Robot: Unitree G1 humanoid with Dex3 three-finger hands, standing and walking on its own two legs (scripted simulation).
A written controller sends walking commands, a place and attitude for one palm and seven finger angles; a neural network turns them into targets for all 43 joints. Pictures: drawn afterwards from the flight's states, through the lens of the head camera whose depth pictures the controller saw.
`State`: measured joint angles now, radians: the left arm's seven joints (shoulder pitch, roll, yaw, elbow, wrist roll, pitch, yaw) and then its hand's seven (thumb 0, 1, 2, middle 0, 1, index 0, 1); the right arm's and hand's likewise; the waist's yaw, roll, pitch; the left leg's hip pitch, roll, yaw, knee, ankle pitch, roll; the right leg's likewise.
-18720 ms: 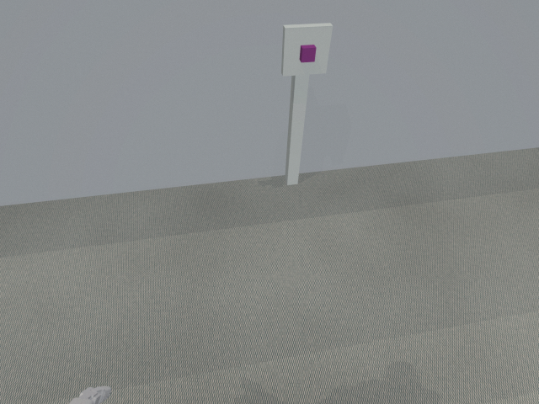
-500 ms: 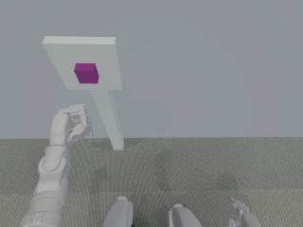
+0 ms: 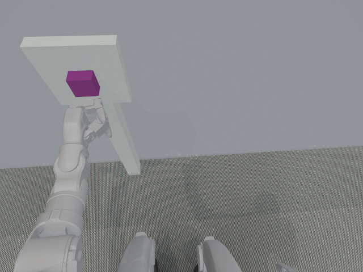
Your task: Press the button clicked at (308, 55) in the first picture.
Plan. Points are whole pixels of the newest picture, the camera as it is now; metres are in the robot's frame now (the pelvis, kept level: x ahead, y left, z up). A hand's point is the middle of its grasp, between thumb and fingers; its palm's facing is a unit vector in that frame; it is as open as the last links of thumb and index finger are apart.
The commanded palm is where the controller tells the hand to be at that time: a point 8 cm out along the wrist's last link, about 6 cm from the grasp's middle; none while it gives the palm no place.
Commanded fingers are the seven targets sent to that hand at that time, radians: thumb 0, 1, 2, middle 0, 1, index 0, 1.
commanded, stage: aim a knuckle at the button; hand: left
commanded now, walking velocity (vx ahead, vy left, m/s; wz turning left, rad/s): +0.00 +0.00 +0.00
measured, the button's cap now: (84, 82) +0.52 +0.21 +0.07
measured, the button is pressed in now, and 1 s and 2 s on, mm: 0 0 9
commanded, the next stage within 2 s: press the button with the knuckle in 0.52 s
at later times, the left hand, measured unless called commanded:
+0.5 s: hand (105, 127) +0.42 +0.16 +0.04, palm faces +0.04 -1.00 -0.04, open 3.1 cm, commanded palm +0.39 +0.21 +0.04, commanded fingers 0.00 0.90 0.90 -1.30 -1.50 -1.30 -1.50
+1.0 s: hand (103, 115) +0.45 +0.17 +0.04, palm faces +0.04 -1.00 -0.04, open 3.1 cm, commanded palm +0.43 +0.22 +0.04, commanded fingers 0.00 0.90 0.90 -1.30 -1.50 -1.30 -1.50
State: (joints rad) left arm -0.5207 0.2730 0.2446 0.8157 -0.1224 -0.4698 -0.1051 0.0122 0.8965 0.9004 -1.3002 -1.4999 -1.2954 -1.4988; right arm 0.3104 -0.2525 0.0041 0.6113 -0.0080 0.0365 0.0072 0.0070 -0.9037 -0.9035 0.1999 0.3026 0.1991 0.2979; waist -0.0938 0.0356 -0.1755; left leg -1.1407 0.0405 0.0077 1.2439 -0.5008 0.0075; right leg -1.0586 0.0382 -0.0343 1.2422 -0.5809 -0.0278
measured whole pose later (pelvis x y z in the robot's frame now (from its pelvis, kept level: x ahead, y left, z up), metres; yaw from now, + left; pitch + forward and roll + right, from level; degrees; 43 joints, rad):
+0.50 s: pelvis +0.00 +0.00 +0.00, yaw +0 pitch +22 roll -2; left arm -0.48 0.25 0.23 0.79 -0.12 -0.51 -0.09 0.01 0.90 0.90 -1.30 -1.50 -1.30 -1.50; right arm 0.27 -0.25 0.00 0.59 -0.01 0.05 0.01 0.01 -0.90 -0.90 0.20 0.30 0.20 0.30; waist -0.08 0.03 -0.18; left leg -1.13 0.04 0.01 1.23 -0.50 0.01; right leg -1.04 0.04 -0.04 1.23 -0.58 -0.03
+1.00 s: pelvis +0.00 +0.00 +0.00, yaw +0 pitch +24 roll -2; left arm -0.67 0.32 0.28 0.98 -0.11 -0.50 -0.12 0.01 0.90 0.90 -1.30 -1.50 -1.30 -1.50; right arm 0.29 -0.26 0.01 0.62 -0.01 0.06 0.00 0.00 -0.90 -0.90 0.20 0.30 0.20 0.30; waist -0.11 0.03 -0.17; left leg -1.18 0.04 -0.01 1.27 -0.50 0.01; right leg -1.09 0.04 -0.05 1.25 -0.58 -0.03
